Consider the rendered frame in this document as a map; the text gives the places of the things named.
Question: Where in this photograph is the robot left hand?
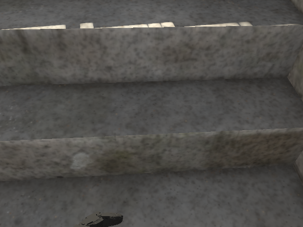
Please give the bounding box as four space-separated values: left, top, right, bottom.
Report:
74 211 123 227

